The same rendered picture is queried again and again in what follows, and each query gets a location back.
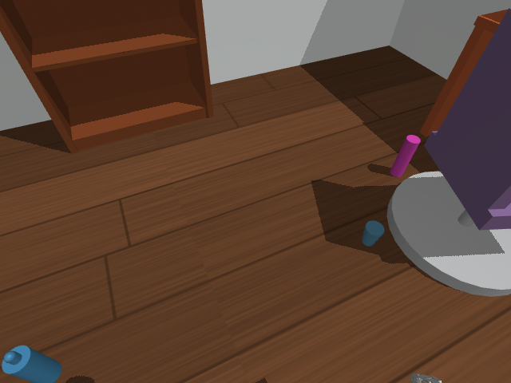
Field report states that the office chair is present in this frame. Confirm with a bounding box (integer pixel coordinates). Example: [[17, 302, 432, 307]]
[[387, 8, 511, 297]]

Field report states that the bookshelf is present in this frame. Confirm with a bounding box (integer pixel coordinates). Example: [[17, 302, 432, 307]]
[[0, 0, 214, 154]]

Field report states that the desk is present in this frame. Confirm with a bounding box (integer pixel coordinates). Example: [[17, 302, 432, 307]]
[[420, 10, 507, 136]]

